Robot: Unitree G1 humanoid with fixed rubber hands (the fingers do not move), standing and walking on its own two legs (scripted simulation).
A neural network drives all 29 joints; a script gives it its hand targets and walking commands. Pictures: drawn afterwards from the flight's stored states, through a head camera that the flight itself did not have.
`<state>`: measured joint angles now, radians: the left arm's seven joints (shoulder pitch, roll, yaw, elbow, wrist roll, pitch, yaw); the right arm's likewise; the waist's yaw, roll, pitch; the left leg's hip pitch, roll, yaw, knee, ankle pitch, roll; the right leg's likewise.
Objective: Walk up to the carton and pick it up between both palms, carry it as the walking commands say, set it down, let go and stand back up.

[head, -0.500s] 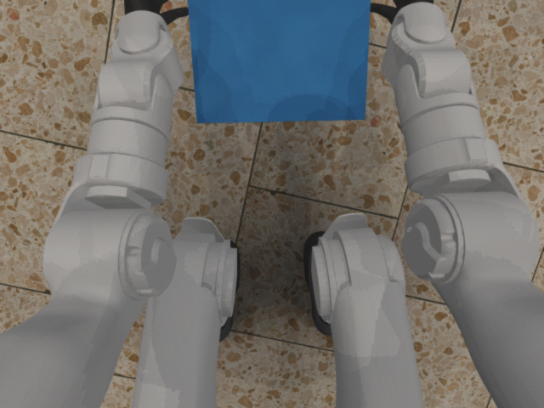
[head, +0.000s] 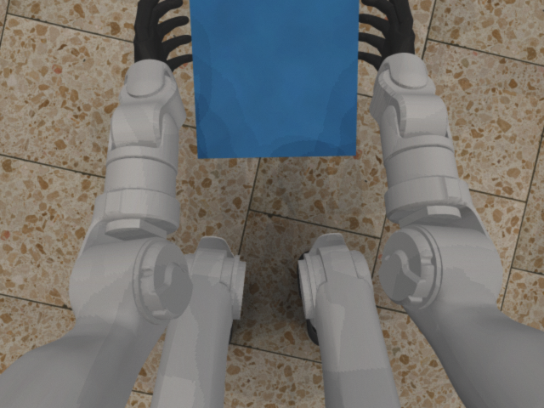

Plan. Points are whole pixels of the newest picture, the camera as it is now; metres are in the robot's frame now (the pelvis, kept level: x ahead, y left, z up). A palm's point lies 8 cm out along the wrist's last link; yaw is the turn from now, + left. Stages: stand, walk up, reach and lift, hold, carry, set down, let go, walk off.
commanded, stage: reach and lift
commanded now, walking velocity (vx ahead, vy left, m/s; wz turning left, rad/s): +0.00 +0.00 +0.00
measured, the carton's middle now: (273, 76) +0.55 -0.02 -0.18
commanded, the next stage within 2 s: none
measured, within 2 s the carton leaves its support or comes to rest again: neither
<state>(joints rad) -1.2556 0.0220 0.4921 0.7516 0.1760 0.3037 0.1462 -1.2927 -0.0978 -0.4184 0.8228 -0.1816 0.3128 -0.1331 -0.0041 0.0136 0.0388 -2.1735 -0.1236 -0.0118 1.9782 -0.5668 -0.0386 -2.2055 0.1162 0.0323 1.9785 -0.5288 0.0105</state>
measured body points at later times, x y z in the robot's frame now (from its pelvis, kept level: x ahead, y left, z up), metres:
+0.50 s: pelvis +0.01 +0.00 +0.05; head +0.29 -0.02 +0.39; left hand +0.53 +0.12 -0.03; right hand +0.53 -0.16 -0.04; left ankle +0.10 +0.11 -0.39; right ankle +0.11 -0.11 -0.39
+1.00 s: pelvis +0.01 +0.00 +0.10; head +0.26 -0.02 +0.48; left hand +0.51 +0.13 +0.05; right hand +0.51 -0.16 +0.04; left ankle +0.10 +0.12 -0.39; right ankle +0.11 -0.11 -0.39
